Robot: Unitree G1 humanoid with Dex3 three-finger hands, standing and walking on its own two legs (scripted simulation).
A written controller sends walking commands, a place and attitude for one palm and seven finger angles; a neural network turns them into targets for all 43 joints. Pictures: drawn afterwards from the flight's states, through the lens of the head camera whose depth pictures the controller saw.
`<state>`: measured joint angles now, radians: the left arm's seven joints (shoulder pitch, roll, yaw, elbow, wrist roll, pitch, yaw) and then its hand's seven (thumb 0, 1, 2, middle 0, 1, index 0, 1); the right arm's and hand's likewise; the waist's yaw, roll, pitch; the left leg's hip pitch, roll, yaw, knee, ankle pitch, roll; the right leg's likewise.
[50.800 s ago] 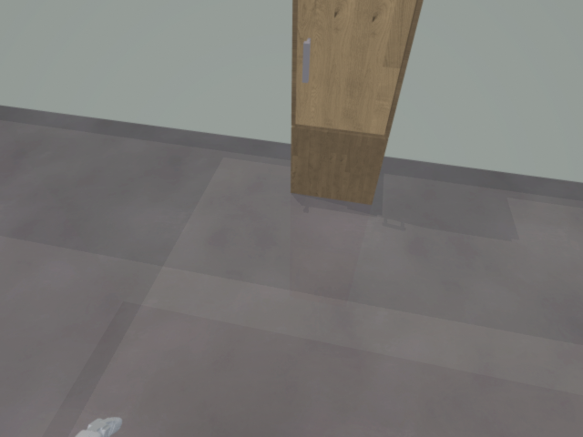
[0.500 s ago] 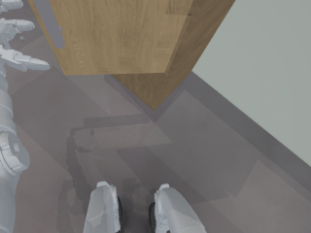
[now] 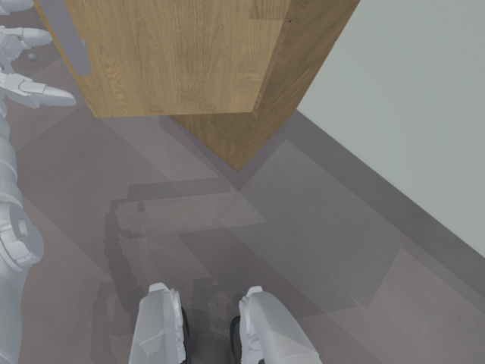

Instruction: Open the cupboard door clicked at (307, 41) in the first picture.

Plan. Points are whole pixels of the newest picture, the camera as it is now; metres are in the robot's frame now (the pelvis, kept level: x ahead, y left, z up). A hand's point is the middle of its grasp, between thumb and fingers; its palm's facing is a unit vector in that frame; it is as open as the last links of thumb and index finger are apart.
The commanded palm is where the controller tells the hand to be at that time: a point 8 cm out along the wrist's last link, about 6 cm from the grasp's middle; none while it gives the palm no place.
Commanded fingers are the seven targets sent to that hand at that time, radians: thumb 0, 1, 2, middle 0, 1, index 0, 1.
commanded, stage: slide the fingers in behind the handle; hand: left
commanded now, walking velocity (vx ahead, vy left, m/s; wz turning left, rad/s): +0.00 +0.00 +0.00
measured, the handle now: (67, 23) +0.60 +0.21 +0.07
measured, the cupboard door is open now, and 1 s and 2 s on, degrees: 48 48 48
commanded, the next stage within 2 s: close the thumb around the handle in 1.34 s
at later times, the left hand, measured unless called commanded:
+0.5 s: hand (71, 53) +0.55 +0.20 +0.07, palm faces +0.07 -1.00 -0.01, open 14.0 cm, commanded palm +0.54 +0.23 +0.06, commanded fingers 0.00 -0.50 0.30 -0.30 -1.20 -0.30 -1.20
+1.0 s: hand (88, 53) +0.56 +0.18 +0.07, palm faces +0.09 -1.00 -0.01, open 14.0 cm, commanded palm +0.53 +0.21 +0.06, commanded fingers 0.00 -0.50 0.30 -0.30 -1.20 -0.30 -1.20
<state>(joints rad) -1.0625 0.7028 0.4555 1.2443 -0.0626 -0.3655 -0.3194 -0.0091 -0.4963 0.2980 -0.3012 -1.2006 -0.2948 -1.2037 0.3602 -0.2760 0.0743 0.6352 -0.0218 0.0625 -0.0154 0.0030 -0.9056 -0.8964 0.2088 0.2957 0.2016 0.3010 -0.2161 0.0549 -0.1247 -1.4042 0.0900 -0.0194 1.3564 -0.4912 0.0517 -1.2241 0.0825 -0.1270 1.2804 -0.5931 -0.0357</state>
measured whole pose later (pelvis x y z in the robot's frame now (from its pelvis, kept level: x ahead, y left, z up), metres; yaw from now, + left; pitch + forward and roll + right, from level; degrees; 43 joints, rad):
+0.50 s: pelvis +0.01 +0.00 +0.00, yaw +0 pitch +30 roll -6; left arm -1.05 0.59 0.43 1.23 -0.04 -0.40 -0.20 -0.01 -0.50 0.30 -0.30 -1.20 -0.30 -1.21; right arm 0.37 -0.26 0.06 0.64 -0.04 0.07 0.01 0.00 -0.91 -0.90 0.21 0.30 0.20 0.30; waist -0.21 0.07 -0.14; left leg -1.37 0.09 -0.01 1.34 -0.49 0.05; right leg -1.21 0.08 -0.11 1.28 -0.60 -0.04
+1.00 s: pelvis +0.01 -0.01 +0.01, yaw +1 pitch +30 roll -6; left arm -1.04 0.52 0.38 1.22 -0.04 -0.41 -0.13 -0.01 -0.50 0.30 -0.30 -1.20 -0.29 -1.20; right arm 0.37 -0.26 0.04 0.65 -0.04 0.08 0.03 0.00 -0.91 -0.90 0.21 0.30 0.20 0.30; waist -0.21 0.07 -0.14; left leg -1.36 0.08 -0.01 1.33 -0.50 0.04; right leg -1.19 0.08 -0.12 1.28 -0.61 -0.05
